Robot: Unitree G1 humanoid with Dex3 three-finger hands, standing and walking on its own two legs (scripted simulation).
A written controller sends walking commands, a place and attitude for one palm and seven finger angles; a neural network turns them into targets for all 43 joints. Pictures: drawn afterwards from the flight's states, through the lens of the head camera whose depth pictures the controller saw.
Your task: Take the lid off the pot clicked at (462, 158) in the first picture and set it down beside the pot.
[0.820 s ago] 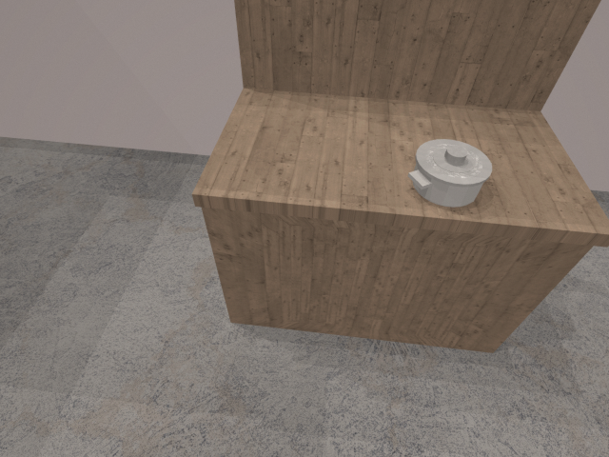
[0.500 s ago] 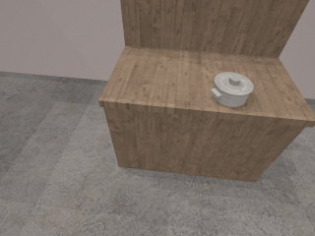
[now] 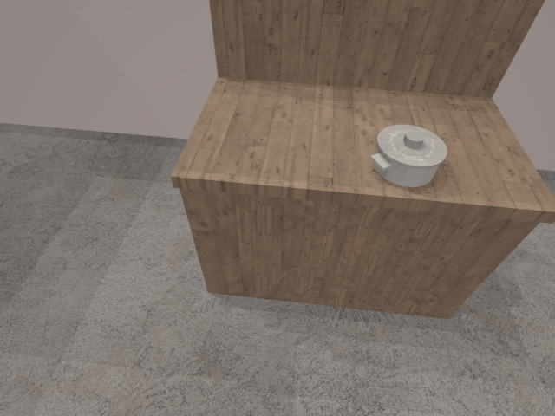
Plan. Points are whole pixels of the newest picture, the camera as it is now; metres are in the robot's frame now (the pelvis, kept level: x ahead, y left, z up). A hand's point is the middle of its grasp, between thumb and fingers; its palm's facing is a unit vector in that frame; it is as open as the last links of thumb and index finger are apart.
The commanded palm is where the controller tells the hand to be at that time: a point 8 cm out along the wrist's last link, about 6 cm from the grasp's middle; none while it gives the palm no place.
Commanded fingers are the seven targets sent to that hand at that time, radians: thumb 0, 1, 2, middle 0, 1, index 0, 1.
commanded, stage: walk to a spot facing it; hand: left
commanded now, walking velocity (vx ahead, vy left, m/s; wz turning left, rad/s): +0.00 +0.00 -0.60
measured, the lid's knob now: (413, 138) +0.75 -0.29 -0.01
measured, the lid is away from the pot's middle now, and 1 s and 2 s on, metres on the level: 0.00 0.00 0.00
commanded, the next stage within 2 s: none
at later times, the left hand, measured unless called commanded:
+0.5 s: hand out of the picture +0.06 +0.16 -0.16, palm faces -0.16 -0.96 -0.25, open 7.4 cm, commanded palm none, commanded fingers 0.00 0.90 0.90 -0.20 -0.30 -0.20 -0.30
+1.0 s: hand (202, 390) +0.20 +0.14 -0.17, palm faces -0.55 -0.80 -0.25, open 7.4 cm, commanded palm none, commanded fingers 0.00 0.90 0.90 -0.20 -0.30 -0.20 -0.30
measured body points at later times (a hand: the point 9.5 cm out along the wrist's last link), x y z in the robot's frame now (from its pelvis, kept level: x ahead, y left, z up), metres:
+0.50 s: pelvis -0.01 -0.02 +0.00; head +0.02 -0.05 +0.45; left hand +0.07 +0.21 -0.14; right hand +0.02 -0.29 -0.15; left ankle +0.01 +0.13 -0.68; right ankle -0.01 -0.11 -0.74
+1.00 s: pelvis -0.01 +0.02 -0.01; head +0.03 -0.01 +0.44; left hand +0.23 +0.18 -0.15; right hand -0.12 -0.22 -0.15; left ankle +0.04 +0.14 -0.74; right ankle -0.07 -0.09 -0.73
